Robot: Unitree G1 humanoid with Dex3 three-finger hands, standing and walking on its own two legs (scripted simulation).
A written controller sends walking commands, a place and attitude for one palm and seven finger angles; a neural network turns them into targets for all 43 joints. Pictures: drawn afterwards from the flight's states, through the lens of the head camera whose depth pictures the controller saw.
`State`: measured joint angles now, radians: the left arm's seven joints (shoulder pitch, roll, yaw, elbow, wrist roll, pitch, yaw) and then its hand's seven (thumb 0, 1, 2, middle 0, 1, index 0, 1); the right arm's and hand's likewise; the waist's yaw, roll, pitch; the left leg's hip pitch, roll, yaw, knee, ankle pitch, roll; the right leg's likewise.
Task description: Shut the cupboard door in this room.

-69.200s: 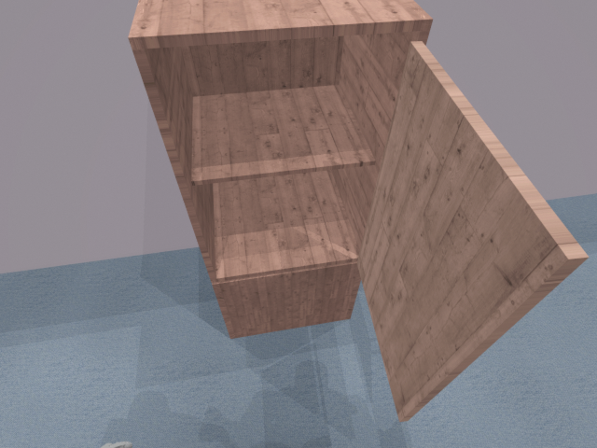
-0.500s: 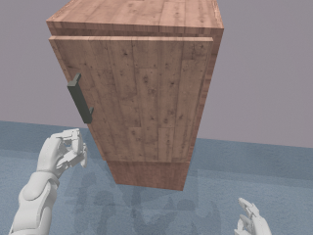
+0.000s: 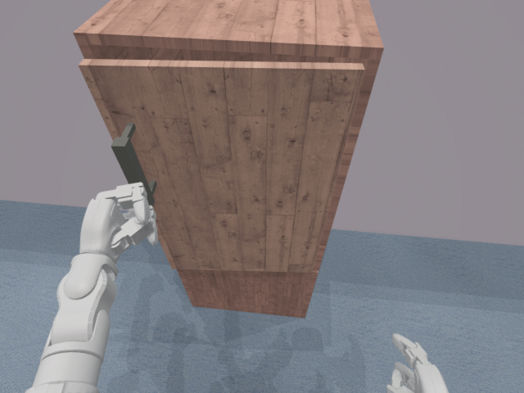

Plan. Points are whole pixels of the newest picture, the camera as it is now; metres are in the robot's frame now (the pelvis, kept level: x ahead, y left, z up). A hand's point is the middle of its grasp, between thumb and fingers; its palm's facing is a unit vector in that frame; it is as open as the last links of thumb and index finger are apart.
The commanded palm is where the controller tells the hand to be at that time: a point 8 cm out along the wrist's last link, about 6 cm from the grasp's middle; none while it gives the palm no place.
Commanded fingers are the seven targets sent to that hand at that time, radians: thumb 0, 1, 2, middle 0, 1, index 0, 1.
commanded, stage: bring the fist close to the handle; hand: left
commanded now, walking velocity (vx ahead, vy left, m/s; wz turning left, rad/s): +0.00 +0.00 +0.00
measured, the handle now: (139, 168) +0.45 +0.24 +0.09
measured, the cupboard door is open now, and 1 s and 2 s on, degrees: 5 3 0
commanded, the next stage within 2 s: push the door shut along its arc in 0.46 s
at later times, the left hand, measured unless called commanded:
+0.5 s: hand (141, 224) +0.33 +0.20 +0.09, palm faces +0.04 -1.00 -0.01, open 3.1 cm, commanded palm +0.31 +0.25 +0.09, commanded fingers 0.00 0.90 0.90 -1.30 -1.50 -1.30 -1.50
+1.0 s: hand (151, 192) +0.39 +0.20 +0.10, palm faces -0.08 -1.00 -0.02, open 3.1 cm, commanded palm +0.37 +0.25 +0.09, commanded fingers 0.00 0.90 0.90 -1.30 -1.50 -1.30 -1.50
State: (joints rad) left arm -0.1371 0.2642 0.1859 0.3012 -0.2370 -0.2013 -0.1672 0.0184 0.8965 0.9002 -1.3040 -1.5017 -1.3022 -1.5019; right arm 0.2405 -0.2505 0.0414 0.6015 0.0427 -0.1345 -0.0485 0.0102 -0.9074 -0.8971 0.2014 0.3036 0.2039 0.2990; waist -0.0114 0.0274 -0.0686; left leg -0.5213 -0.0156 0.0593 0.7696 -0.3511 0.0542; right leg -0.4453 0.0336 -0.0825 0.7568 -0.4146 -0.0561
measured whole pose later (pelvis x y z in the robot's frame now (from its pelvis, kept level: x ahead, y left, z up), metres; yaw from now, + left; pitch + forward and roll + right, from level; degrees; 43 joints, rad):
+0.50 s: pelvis -0.01 +0.00 +0.00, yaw +0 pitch +5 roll -1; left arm -0.18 0.28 0.21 0.40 -0.25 -0.23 -0.19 0.02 0.90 0.90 -1.30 -1.50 -1.30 -1.50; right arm 0.27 -0.27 0.02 0.61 0.05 -0.10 -0.05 0.01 -0.91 -0.90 0.20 0.30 0.20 0.30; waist -0.02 0.03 -0.07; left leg -0.52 -0.01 0.06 0.76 -0.34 0.06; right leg -0.44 0.04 -0.08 0.73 -0.39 -0.05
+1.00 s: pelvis -0.01 +0.01 +0.00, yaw +0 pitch +8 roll -2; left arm -0.50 0.38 0.23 0.75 -0.25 -0.25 -0.32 0.02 0.90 0.90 -1.32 -1.50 -1.30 -1.50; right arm 0.31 -0.29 0.03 0.63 0.05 -0.07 -0.06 0.01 -0.91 -0.90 0.20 0.30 0.20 0.30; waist -0.06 0.03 -0.07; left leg -0.59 -0.01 0.06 0.79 -0.33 0.07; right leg -0.51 0.04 -0.09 0.76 -0.39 -0.05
